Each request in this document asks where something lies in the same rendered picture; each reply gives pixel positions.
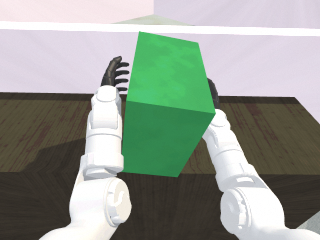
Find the robot right hand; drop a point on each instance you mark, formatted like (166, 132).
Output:
(214, 94)

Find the right robot forearm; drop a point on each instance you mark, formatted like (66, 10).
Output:
(227, 156)

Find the carton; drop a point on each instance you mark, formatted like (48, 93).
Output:
(168, 108)

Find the pedestal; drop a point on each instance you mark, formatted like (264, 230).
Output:
(43, 136)

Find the robot left hand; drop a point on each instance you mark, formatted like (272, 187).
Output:
(111, 73)

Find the left robot upper arm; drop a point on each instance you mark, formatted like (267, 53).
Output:
(97, 207)

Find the left robot forearm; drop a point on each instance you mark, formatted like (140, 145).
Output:
(102, 158)

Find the right robot upper arm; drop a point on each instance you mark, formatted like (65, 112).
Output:
(255, 213)

